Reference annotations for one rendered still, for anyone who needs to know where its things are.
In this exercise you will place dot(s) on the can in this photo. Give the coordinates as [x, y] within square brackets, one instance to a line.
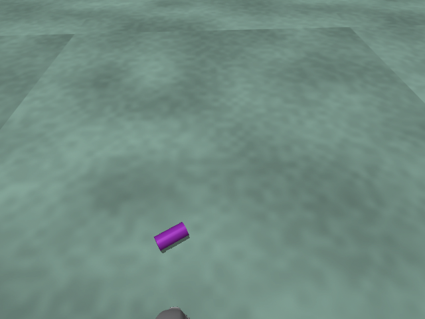
[171, 236]

